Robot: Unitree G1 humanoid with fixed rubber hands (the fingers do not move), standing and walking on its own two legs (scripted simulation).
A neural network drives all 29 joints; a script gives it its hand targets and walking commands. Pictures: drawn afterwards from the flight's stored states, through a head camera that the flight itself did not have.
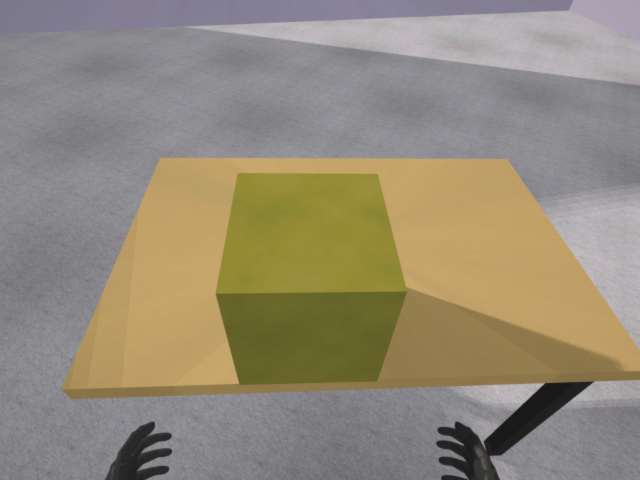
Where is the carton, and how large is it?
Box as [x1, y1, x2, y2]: [216, 173, 406, 384]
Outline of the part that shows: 238,173 216,288 216,296 239,384 376,381 406,292 377,174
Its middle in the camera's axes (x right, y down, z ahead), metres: -0.02 +0.07 +0.64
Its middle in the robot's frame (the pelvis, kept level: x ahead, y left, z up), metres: +0.43 +0.02 -0.03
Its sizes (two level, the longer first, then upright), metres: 0.243 0.232 0.254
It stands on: a table, 0.62 m high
